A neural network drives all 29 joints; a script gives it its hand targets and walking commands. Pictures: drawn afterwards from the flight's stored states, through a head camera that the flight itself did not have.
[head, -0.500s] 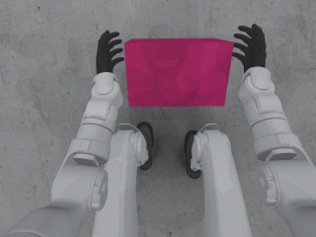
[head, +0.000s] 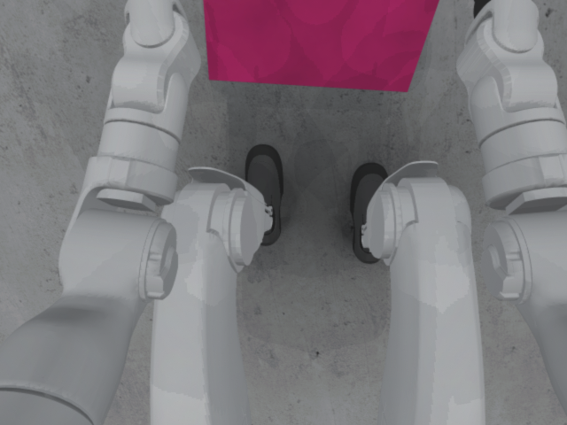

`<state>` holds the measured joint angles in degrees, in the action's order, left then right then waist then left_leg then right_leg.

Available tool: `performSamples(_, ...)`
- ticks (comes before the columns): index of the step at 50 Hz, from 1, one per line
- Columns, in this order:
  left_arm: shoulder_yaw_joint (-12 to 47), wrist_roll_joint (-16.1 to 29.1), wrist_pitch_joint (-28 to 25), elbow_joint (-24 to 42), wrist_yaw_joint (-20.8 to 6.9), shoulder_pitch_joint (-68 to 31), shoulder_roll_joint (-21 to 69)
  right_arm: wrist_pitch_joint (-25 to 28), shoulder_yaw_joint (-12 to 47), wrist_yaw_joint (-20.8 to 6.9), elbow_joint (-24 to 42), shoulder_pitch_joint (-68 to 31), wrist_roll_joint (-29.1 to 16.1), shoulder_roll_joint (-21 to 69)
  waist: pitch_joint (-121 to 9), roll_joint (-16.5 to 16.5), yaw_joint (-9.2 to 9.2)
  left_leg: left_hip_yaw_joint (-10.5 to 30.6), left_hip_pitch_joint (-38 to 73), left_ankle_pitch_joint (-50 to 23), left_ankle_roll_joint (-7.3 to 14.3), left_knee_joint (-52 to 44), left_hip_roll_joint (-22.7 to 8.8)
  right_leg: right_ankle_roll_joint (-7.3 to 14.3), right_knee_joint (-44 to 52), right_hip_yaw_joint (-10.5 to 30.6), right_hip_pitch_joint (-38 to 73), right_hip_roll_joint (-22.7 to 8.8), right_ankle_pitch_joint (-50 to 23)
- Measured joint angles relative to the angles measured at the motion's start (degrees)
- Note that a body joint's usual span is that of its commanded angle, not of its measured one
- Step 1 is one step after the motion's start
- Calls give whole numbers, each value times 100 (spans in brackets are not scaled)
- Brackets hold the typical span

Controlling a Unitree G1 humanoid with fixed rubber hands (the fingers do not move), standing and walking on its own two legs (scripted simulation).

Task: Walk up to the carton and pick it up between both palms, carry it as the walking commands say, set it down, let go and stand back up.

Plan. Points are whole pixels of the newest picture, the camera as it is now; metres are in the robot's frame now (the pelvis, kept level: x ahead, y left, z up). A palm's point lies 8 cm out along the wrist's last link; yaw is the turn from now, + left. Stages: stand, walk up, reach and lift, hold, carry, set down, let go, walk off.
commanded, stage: set down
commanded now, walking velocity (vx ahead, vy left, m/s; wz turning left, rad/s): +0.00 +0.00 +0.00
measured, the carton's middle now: out of the picture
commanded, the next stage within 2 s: none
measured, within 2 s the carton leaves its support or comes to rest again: neither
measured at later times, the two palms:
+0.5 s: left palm out of the picture +0.54 +0.16 -0.24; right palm out of the picture +0.53 -0.18 -0.24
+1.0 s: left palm out of the picture +0.56 +0.16 -0.26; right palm out of the picture +0.55 -0.18 -0.26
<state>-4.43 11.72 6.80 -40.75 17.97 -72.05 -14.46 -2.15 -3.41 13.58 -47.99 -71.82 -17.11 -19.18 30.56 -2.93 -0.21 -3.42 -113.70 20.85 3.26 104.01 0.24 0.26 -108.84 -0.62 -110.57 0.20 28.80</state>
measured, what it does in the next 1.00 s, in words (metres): lowers itself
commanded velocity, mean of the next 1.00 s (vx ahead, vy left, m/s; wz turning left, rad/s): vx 0.00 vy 0.00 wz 0.00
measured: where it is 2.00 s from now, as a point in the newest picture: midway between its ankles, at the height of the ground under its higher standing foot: (316, 221)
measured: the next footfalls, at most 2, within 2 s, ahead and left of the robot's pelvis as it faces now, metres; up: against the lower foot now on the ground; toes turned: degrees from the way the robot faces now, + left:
none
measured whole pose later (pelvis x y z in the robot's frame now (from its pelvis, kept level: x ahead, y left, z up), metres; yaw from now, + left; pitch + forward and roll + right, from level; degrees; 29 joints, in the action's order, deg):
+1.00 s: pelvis +0.01 +0.00 -0.09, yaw +0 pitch +33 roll -1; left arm -4.4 11.9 5.9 -65.2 9.9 -86.9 -20.5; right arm -5.2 -6.3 3.1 -60.6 -83.5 -11.7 -20.5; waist 26.6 -0.4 -0.7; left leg -3.4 -129.9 22.2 3.3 119.1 0.4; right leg 0.6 -124.2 -1.2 -126.0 0.2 31.1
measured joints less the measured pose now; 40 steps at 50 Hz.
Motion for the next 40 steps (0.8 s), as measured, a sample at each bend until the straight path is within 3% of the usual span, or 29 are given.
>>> performSamples(7, 2, 7, -111, -1159, -165, -329, 0, -230, 34, 15, -386, -18, 0, 58, -53, 14, 26, 1, -159, 117, 0, 416, 0, 17, -434, -14, -151, 0, 142)
performSamples(12, 2, 21, -83, -1528, -239, -646, -15, -237, 33, -6, -679, -263, 12, -29, -59, 97, 47, 1, -318, 134, 0, 651, 0, 37, -675, -22, -303, 0, 172)
performSamples(20, 0, 21, -74, -2207, -472, -1157, -220, -232, 38, -365, -1062, -706, 241, -143, -73, 76, 36, 1, -678, 134, 0, 980, 0, 37, -995, -35, -634, 0, 190)
performSamples(26, 2, 21, 21, -2445, -623, -1304, -536, -245, -9, -709, -1114, -984, 359, -44, -78, 101, -32, 1, -970, 134, 0, 1185, 2, 37, -1201, -44, -915, 0, 202)
performSamples(40, 2, 21, 18, -2448, -784, -1485, -602, -301, -175, -920, -1251, -1156, 491, -115, -172, 212, -51, 1, -1314, 135, 0, 1416, 11, 37, -1423, -51, -1229, 0, 223)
